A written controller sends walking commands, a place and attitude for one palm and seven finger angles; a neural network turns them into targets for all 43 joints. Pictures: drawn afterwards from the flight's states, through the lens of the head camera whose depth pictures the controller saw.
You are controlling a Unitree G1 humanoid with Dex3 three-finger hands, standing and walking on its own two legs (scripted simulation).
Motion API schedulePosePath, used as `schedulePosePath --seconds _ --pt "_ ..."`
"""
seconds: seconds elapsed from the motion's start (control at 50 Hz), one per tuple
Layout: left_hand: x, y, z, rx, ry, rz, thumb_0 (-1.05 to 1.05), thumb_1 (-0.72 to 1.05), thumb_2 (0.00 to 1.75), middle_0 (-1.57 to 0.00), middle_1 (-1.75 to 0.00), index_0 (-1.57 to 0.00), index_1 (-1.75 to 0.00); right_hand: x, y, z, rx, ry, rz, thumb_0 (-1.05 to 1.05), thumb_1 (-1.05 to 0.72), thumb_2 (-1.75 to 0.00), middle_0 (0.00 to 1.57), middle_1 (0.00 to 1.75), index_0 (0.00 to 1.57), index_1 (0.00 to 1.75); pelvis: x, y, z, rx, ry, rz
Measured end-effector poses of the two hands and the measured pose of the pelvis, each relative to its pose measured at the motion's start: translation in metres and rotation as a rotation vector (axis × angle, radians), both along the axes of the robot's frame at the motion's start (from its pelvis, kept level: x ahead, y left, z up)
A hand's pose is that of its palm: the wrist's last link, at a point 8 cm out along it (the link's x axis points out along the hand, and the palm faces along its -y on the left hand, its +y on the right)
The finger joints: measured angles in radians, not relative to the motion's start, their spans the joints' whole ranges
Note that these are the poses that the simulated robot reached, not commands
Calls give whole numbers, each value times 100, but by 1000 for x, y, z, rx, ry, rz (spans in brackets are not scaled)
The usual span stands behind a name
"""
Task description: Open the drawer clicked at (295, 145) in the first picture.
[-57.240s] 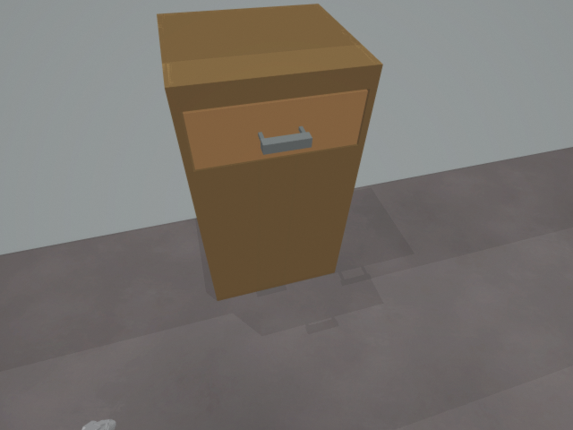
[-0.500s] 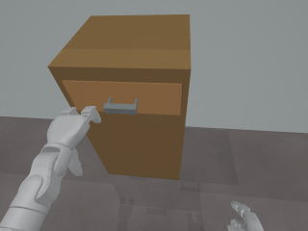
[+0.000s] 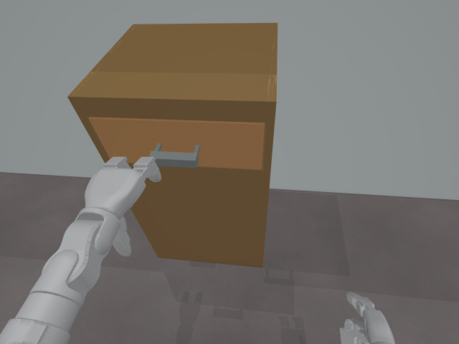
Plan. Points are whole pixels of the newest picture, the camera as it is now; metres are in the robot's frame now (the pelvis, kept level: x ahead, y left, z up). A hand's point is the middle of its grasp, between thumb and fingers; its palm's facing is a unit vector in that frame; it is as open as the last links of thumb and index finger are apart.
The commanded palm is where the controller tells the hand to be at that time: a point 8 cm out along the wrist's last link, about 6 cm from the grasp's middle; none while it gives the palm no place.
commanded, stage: move the hooked fingers above the handle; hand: left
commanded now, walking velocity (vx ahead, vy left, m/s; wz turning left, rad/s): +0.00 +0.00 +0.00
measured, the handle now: (176, 153) +0.55 +0.22 -0.02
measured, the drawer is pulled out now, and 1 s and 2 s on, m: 0.00 0.00 0.00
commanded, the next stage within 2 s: none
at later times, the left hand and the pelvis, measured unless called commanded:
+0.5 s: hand (149, 179) +0.39 +0.21 +0.06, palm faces +0.03 -0.07 -1.00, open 13.8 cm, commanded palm +0.38 +0.23 +0.12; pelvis +0.01 +0.01 -0.01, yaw -1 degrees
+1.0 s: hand (157, 160) +0.45 +0.22 +0.05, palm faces +0.04 -0.03 -1.00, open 13.8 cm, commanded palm +0.44 +0.23 +0.10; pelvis +0.01 +0.01 -0.02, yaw -1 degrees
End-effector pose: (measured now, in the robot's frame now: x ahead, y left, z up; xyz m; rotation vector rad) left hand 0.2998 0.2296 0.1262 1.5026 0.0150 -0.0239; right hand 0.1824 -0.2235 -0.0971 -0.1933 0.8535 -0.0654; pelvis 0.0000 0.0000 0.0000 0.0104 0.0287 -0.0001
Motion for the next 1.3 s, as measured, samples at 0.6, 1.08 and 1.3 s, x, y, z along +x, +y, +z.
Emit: schedulePosePath --seconds 0.6,1.08,1.3 --pt "88 6 -9 39 -68 37 0 -48 30 -32 -120 -32 -120 -59 -19 -30 -13 197 -148 1 -90 -90 20 30 20 30 13 8 -9 -2 108 -20" --pt "140 5 -25 85 -17 73 0 -48 30 -31 -120 -31 -120 -110 -32 -41 -40 324 -226 1 -90 -90 20 30 20 30 12 10 -17 -9 184 -22" --pt "162 -28 -33 31 34 -81 0 -48 30 -32 -120 -32 -120 -148 -38 -38 -87 404 -290 1 -90 -90 20 30 20 30 14 10 -19 -16 207 -18"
